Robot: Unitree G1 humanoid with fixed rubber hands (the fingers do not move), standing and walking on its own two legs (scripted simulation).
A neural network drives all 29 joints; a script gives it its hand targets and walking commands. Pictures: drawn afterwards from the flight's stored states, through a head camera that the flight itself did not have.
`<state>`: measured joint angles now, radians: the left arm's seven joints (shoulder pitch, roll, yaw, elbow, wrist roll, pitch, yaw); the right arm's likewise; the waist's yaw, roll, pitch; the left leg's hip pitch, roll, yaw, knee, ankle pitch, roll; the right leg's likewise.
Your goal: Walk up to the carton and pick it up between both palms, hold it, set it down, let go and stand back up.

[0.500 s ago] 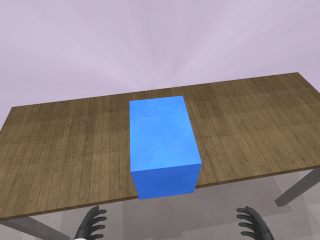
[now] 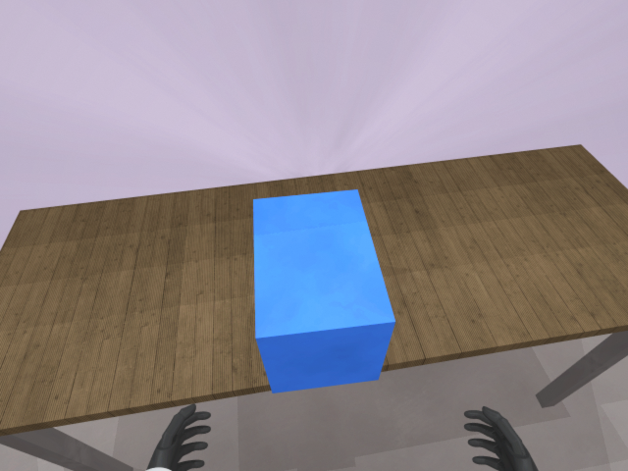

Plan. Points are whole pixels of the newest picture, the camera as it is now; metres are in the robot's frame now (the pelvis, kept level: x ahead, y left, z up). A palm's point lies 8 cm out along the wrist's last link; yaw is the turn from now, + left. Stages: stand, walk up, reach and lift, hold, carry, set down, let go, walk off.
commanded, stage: let go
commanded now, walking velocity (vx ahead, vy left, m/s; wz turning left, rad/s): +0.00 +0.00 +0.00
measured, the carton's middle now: (315, 289) +0.38 +0.02 -0.03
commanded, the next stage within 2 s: stand in 0.02 s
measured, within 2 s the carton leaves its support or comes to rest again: neither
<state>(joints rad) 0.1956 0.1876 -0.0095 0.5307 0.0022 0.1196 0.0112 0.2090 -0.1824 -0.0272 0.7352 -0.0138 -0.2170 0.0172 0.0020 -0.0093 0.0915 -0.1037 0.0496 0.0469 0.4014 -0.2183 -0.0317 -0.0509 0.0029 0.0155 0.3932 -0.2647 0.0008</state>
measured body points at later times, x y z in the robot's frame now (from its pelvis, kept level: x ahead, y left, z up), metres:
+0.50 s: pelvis +0.00 +0.00 -0.01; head -0.01 +0.01 +0.44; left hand -0.03 +0.24 -0.16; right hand +0.04 -0.23 -0.16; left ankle +0.00 +0.14 -0.74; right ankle -0.03 -0.12 -0.74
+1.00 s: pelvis -0.02 -0.01 +0.00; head -0.04 +0.00 +0.45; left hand -0.09 +0.18 -0.17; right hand -0.03 -0.21 -0.17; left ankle +0.00 +0.14 -0.74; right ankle -0.03 -0.12 -0.74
